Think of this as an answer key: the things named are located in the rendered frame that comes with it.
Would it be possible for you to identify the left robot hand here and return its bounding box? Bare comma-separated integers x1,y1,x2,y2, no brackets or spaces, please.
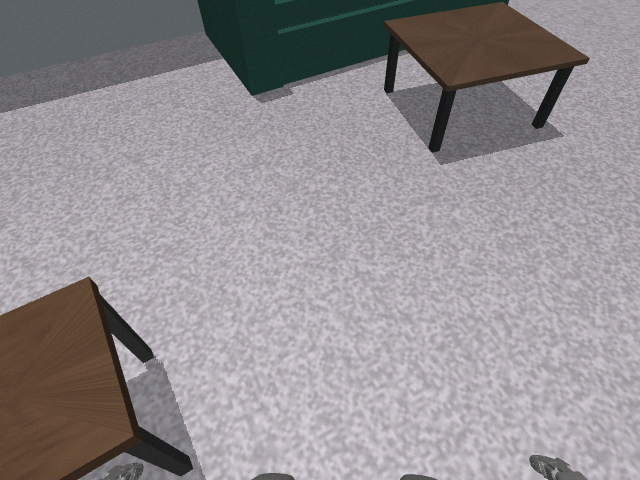
99,463,144,480

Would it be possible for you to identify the chair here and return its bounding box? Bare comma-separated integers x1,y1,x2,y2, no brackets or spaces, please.
0,277,193,480

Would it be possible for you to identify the right robot hand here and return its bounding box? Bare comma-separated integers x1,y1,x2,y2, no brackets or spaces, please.
529,455,587,480

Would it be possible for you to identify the coffee table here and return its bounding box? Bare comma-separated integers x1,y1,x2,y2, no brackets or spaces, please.
384,2,590,153

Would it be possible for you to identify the sofa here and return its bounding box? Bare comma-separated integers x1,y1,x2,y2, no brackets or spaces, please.
197,0,509,96

